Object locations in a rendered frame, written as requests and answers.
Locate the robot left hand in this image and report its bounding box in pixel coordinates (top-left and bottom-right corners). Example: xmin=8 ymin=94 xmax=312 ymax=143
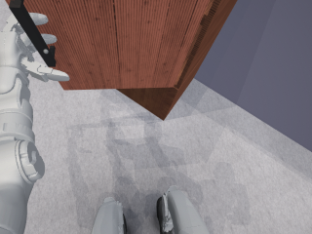
xmin=0 ymin=12 xmax=70 ymax=83

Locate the left robot forearm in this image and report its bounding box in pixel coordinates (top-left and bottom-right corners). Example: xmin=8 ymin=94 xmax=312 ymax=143
xmin=0 ymin=66 xmax=35 ymax=145

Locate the cupboard door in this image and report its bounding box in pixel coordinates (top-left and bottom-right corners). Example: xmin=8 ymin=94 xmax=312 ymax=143
xmin=5 ymin=0 xmax=210 ymax=91

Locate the left robot thigh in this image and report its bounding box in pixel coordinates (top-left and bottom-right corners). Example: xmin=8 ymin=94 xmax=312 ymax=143
xmin=91 ymin=201 xmax=124 ymax=234

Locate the robot right shin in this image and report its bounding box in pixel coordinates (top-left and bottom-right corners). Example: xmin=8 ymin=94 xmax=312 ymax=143
xmin=162 ymin=185 xmax=177 ymax=232

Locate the left robot upper arm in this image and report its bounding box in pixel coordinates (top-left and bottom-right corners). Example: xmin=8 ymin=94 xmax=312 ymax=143
xmin=0 ymin=139 xmax=45 ymax=234

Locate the handle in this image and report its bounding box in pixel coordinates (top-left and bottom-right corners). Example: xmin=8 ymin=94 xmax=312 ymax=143
xmin=9 ymin=0 xmax=57 ymax=67

